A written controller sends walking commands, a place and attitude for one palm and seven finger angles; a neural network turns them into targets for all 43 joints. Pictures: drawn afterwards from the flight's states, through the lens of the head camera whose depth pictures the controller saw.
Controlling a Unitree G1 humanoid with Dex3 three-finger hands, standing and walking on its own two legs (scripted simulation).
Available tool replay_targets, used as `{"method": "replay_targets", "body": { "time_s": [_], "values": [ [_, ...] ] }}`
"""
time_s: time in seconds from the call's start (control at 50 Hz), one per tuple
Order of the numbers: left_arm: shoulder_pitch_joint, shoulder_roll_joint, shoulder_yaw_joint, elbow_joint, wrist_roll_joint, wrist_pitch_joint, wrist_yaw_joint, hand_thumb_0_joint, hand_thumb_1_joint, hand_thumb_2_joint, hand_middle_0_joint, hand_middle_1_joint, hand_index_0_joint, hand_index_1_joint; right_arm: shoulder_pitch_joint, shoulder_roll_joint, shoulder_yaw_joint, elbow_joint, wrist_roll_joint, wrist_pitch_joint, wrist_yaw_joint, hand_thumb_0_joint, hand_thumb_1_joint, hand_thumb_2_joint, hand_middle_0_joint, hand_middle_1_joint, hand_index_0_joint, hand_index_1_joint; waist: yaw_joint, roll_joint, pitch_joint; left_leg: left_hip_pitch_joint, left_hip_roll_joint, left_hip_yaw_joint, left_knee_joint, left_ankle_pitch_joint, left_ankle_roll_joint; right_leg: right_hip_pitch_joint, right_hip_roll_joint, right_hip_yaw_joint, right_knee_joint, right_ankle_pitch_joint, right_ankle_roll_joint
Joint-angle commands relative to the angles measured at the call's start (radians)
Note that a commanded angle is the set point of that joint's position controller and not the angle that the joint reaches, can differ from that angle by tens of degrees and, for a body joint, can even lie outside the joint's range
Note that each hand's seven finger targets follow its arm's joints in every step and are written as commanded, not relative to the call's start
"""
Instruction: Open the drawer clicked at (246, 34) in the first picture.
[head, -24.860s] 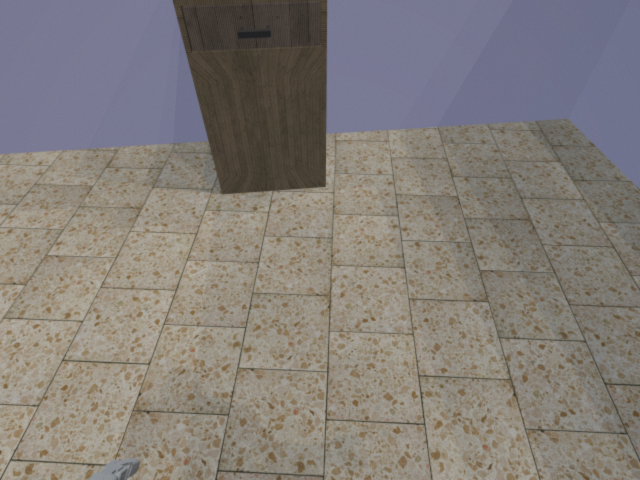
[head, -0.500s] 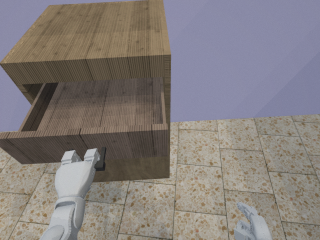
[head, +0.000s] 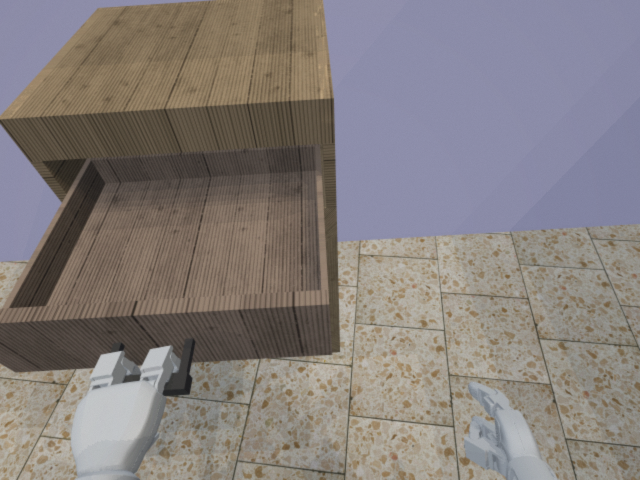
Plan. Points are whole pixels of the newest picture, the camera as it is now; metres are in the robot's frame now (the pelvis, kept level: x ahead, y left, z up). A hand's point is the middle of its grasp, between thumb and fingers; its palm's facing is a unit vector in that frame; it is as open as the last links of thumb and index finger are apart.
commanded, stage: pull the drawer open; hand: left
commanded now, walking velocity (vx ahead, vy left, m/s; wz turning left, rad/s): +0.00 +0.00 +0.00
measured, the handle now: (148, 367) +0.25 +0.24 +0.02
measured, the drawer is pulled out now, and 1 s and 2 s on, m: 0.30 0.30 0.30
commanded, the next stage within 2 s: open the thumb to release the handle in 0.08 s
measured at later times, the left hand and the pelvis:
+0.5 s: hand (148, 420) +0.19 +0.23 +0.00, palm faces +0.04 -0.09 -1.00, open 8.3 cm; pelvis -0.01 +0.01 +0.00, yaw +1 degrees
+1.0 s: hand (149, 418) +0.19 +0.23 -0.01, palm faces +0.02 -0.09 -1.00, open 13.8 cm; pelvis -0.02 +0.01 +0.01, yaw +2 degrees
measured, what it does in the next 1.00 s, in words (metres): stands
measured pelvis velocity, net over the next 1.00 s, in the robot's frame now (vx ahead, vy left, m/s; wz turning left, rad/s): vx -0.02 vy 0.01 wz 0.03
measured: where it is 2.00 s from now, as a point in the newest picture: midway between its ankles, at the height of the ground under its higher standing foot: outside the picture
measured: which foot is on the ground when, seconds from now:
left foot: down 0.00-1.00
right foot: down 0.00-1.00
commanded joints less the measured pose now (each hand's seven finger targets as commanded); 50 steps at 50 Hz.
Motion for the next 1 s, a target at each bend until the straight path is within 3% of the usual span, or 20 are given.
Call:
{"method": "replay_targets", "body": {
  "time_s": [0.0,0.04,0.06,0.1,0.14,0.16,0.18,0.2,0.24,0.28,0.4,0.52,0.56,0.64,0.7,0.74,0.76,0.8,0.86,0.98],
  "values": [
    [0.136,0.119,0.082,-0.182,0.007,0.001,0.061,0.0,0.9,0.9,-0.4,-1.35,-0.4,-1.35,-0.11,-0.092,-0.033,-0.163,-0.001,-0.043,-0.006,0.0,-0.9,-0.9,0.2,0.3,0.2,0.3,0.045,-0.021,-0.138,0.175,-0.099,0.005,-0.046,0.285,0.058,0.019,0.043,-0.003,-0.126,0.497,-0.022],
    [0.135,0.152,0.114,-0.202,0.005,0.002,0.069,0.0,0.9,0.9,-0.4,-1.35,-0.4,-1.35,-0.116,-0.095,-0.025,-0.166,-0.007,-0.042,-0.005,0.0,-0.9,-0.9,0.2,0.3,0.2,0.3,0.057,-0.028,-0.183,0.191,-0.1,0.004,-0.037,0.312,0.054,0.016,0.043,0.015,-0.115,0.515,-0.024],
    [0.188,0.126,0.1,-0.172,0.002,0.008,0.069,0.0,0.9,0.9,-0.4,-1.35,-0.4,-1.35,-0.104,-0.089,-0.032,-0.165,0.002,-0.043,-0.007,0.0,-0.9,-0.9,0.2,0.3,0.2,0.3,0.053,-0.029,-0.153,0.172,-0.097,0.004,-0.039,0.317,0.056,0.035,0.047,-0.009,-0.111,0.537,-0.023],
    [0.151,0.12,0.087,-0.178,0.001,0.017,0.068,0.0,0.9,0.9,-0.4,-1.35,-0.4,-1.35,-0.101,-0.093,-0.032,-0.164,0.001,-0.04,-0.008,0.0,-0.9,-0.9,0.2,0.3,0.2,0.3,0.043,-0.046,-0.153,0.169,-0.096,0.004,-0.037,0.307,0.057,0.027,0.043,-0.01,-0.113,0.533,-0.019],
    [0.12,0.152,0.113,-0.199,0.006,0.017,0.074,0.0,0.9,0.9,-0.4,-1.35,-0.4,-1.35,-0.118,-0.097,-0.025,-0.165,-0.005,-0.039,-0.01,0.0,-0.9,-0.9,0.2,0.3,0.2,0.3,0.053,-0.042,-0.179,0.183,-0.099,0.002,-0.031,0.321,0.055,0.017,0.044,0.012,-0.109,0.54,-0.021],
    [-0.127,0.154,0.095,-0.171,0.023,0.03,0.081,0.0,0.9,0.9,-0.4,-1.35,-0.4,-1.35,-0.11,-0.104,-0.03,-0.132,-0.003,-0.029,-0.025,0.0,-0.9,-0.9,0.2,0.3,0.2,0.3,-0.009,-0.043,-0.143,0.16,-0.096,-0.005,-0.022,0.271,0.059,-0.021,0.037,-0.013,-0.111,0.504,-0.014],
    [-0.159,0.162,0.12,-0.156,0.034,0.029,0.09,0.0,0.83,0.87,-0.395,-1.342,-0.395,-1.342,-0.112,-0.097,-0.029,-0.129,-0.012,-0.037,-0.033,0.0,-0.9,-0.9,0.2,0.3,0.2,0.3,0.014,-0.046,-0.162,0.171,-0.096,-0.004,-0.023,0.253,0.057,-0.035,0.038,-0.015,-0.115,0.457,-0.012],
    [-0.124,0.139,0.104,-0.109,0.038,0.035,0.09,0.0,0.76,0.84,-0.39,-1.335,-0.39,-1.335,-0.098,-0.095,-0.037,-0.126,-0.006,-0.043,-0.038,0.0,-0.9,-0.9,0.2,0.3,0.2,0.3,0.006,-0.037,-0.125,0.163,-0.095,-0.003,-0.028,0.236,0.057,-0.04,0.04,-0.025,-0.123,0.435,-0.014],
    [-0.116,0.132,0.09,-0.133,0.036,0.041,0.095,0.0,0.62,0.78,-0.38,-1.32,-0.38,-1.32,-0.11,-0.095,-0.03,-0.13,-0.007,-0.044,-0.037,0.0,-0.9,-0.9,0.2,0.3,0.2,0.3,0.029,-0.018,-0.195,0.206,-0.094,-0.002,-0.036,0.268,0.054,-0.032,0.043,-0.021,-0.117,0.422,-0.019],
    [-0.115,0.118,0.062,-0.148,0.022,0.056,0.091,0.0,0.48,0.72,-0.37,-1.305,-0.37,-1.305,-0.107,-0.098,-0.033,-0.13,-0.002,-0.042,-0.039,0.0,-0.9,-0.9,0.2,0.3,0.2,0.3,0.027,-0.037,-0.223,0.218,-0.095,0.0,-0.039,0.286,0.057,-0.002,0.043,-0.028,-0.123,0.451,-0.017],
    [-0.167,0.107,0.029,-0.073,0.031,0.094,0.063,0.0,0.06,0.54,-0.34,-1.26,-0.34,-1.26,-0.119,-0.095,-0.025,-0.117,0.012,-0.035,-0.058,0.0,-0.9,-0.9,0.2,0.3,0.2,0.3,0.02,-0.082,-0.122,0.19,-0.096,-0.003,-0.08,0.206,0.059,-0.009,0.043,-0.04,-0.168,0.353,-0.013],
    [-0.266,0.129,0.032,-0.025,0.022,0.1,0.032,0.0,-0.36,0.36,-0.31,-1.215,-0.31,-1.215,-0.123,-0.097,-0.015,-0.105,0.015,-0.035,-0.08,0.0,-0.9,-0.9,0.2,0.3,0.2,0.3,0.017,-0.075,-0.099,0.206,-0.099,-0.001,-0.109,0.157,0.061,0.004,0.038,-0.032,-0.215,0.283,-0.011],
    [-0.251,0.135,0.043,-0.01,0.021,0.091,0.025,0.0,-0.5,0.3,-0.3,-1.2,-0.3,-1.2,-0.121,-0.09,-0.015,-0.103,0.016,-0.038,-0.084,0.0,-0.9,-0.9,0.2,0.3,0.2,0.3,0.031,-0.075,-0.106,0.207,-0.101,0.002,-0.113,0.158,0.061,0.016,0.037,-0.029,-0.216,0.285,-0.011],
    [-0.291,0.147,0.049,-0.013,0.021,0.072,0.016,0.0,-0.5,0.3,-0.3,-1.2,-0.3,-1.2,-0.128,-0.092,-0.01,-0.096,0.015,-0.041,-0.087,0.0,-0.9,-0.9,0.2,0.3,0.2,0.3,0.037,-0.068,-0.121,0.217,-0.104,0.004,-0.117,0.168,0.059,0.025,0.032,-0.02,-0.223,0.294,-0.008],
    [-0.291,0.117,0.024,-0.002,0.023,0.063,0.016,0.0,-0.5,0.3,-0.3,-1.2,-0.3,-1.2,-0.12,-0.089,-0.018,-0.094,0.017,-0.044,-0.082,0.0,-0.9,-0.9,0.2,0.3,0.2,0.3,0.029,-0.042,-0.093,0.215,-0.103,0.004,-0.124,0.159,0.058,0.012,0.035,-0.027,-0.229,0.275,-0.011],
    [-0.308,0.124,0.028,-0.012,0.027,0.057,0.02,0.0,-0.5,0.3,-0.3,-1.2,-0.3,-1.2,-0.124,-0.09,-0.014,-0.095,0.014,-0.043,-0.08,0.0,-0.9,-0.9,0.2,0.3,0.2,0.3,0.034,-0.053,-0.123,0.231,-0.103,0.004,-0.124,0.171,0.057,0.017,0.035,-0.026,-0.227,0.276,-0.011],
    [-0.284,0.079,-0.015,-0.023,0.021,0.059,0.019,0.0,-0.5,0.3,-0.3,-1.2,-0.3,-1.2,-0.113,-0.088,-0.022,-0.102,0.015,-0.046,-0.076,0.0,-0.9,-0.9,0.2,0.3,0.2,0.3,0.026,-0.045,-0.124,0.234,-0.101,0.001,-0.124,0.178,0.059,0.022,0.036,-0.036,-0.222,0.288,-0.014],
    [-0.302,0.111,0.017,-0.012,0.025,0.053,0.024,0.0,-0.5,0.3,-0.3,-1.2,-0.3,-1.2,-0.115,-0.092,-0.026,-0.094,0.015,-0.046,-0.077,0.0,-0.9,-0.9,0.2,0.3,0.2,0.3,0.026,-0.053,-0.117,0.226,-0.101,0.003,-0.121,0.178,0.057,0.017,0.036,-0.03,-0.224,0.293,-0.012],
    [-0.325,0.101,0.007,0.008,0.031,0.056,0.028,0.0,-0.5,0.3,-0.3,-1.2,-0.3,-1.2,-0.113,-0.091,-0.025,-0.094,0.015,-0.046,-0.077,0.0,-0.9,-0.9,0.2,0.3,0.2,0.3,0.02,-0.07,-0.094,0.212,-0.102,0.0,-0.121,0.151,0.059,0.001,0.034,-0.033,-0.23,0.259,-0.012],
    [-0.372,0.104,0.0,0.006,0.034,0.056,0.036,0.0,-0.5,0.3,-0.3,-1.2,-0.3,-1.2,-0.117,-0.093,-0.023,-0.088,0.013,-0.045,-0.076,0.0,-0.9,-0.9,0.2,0.3,0.2,0.3,0.023,-0.063,-0.136,0.226,-0.101,0.001,-0.118,0.167,0.059,0.004,0.034,-0.035,-0.22,0.275,-0.012]
  ]
}}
